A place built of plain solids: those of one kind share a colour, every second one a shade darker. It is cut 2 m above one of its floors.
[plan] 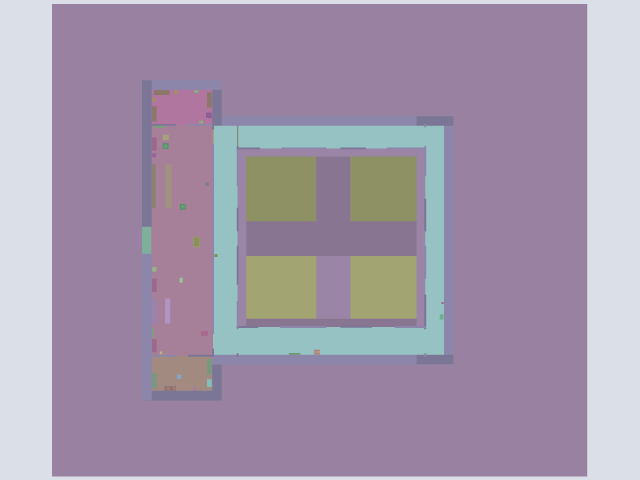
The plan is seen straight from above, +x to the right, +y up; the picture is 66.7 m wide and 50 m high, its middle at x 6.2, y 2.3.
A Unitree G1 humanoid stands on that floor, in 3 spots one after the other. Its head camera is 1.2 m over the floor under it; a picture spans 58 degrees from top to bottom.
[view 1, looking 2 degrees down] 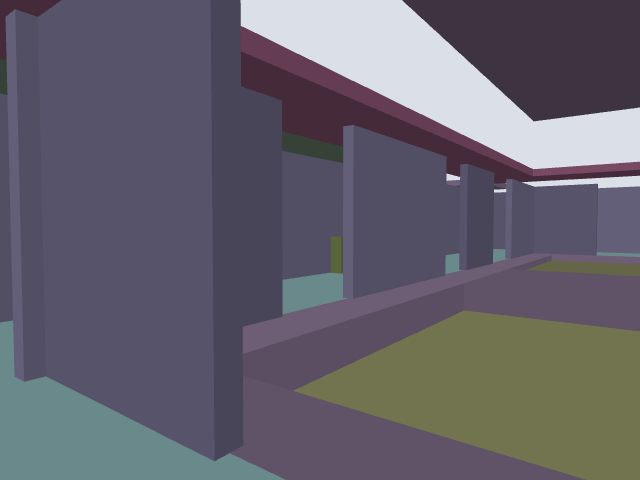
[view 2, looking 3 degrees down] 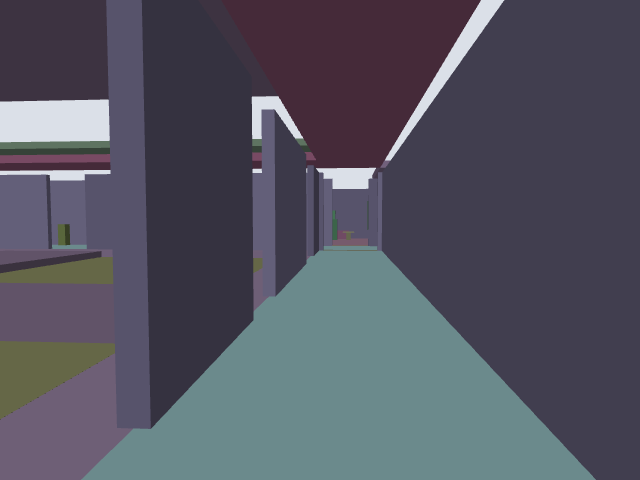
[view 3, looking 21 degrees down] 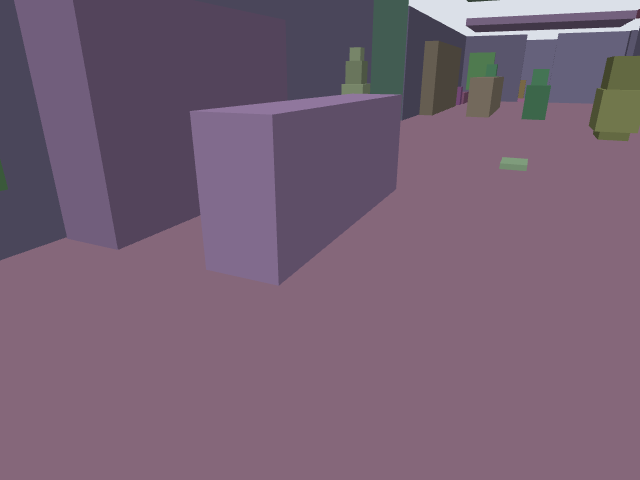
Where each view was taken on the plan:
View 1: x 1.49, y -8.26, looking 127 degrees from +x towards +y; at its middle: wall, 10.52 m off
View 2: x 13.29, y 13.07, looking -176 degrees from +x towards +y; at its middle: wall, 15.64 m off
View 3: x -8.19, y -8.43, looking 115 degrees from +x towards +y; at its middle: cloakroom_foyer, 3.09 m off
